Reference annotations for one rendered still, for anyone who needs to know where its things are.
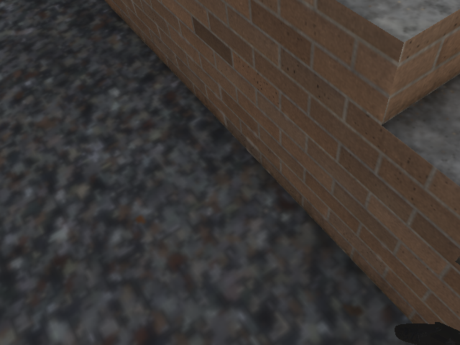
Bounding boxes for stairs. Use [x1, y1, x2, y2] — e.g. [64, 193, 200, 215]
[104, 0, 460, 331]

